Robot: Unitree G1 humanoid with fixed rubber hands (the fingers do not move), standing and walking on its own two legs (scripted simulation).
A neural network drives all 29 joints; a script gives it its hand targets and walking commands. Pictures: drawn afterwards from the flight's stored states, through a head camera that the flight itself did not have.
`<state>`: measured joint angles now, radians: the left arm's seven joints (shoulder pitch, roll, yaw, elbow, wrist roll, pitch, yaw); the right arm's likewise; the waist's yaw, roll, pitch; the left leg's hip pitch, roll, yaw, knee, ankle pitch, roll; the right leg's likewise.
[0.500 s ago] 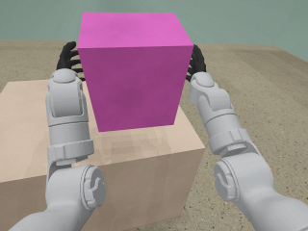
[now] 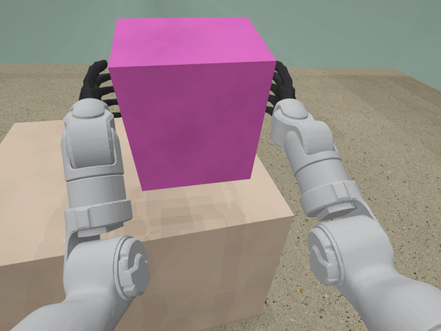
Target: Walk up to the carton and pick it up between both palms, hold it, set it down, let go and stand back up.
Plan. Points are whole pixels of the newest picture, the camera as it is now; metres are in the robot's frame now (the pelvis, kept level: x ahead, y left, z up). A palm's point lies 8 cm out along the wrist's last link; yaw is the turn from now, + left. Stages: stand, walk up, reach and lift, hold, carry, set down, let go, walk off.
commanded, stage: hold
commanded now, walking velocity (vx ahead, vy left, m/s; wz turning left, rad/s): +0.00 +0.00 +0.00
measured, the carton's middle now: (192, 108) +0.43 +0.01 +0.25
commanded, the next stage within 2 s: none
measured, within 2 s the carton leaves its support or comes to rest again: neither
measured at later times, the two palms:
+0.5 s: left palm (96, 107) +0.37 +0.16 +0.28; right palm (282, 105) +0.37 -0.14 +0.28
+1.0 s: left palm (96, 102) +0.37 +0.16 +0.29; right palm (284, 101) +0.37 -0.14 +0.29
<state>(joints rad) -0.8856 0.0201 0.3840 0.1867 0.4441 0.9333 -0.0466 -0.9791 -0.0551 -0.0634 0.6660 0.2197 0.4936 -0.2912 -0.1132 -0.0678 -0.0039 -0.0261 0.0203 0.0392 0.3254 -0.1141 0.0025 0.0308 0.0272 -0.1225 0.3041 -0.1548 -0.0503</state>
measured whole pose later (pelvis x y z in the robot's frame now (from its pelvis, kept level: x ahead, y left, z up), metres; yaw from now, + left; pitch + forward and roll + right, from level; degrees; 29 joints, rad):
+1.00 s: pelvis +0.01 +0.00 +0.00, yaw +0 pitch -9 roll +0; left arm -0.88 0.03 0.38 0.18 0.43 0.95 -0.07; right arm -0.98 -0.08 -0.02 0.63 0.27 0.59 -0.32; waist -0.11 -0.05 -0.04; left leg -0.04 0.03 0.04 0.34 -0.13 -0.01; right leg 0.02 0.03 -0.12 0.30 -0.17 -0.06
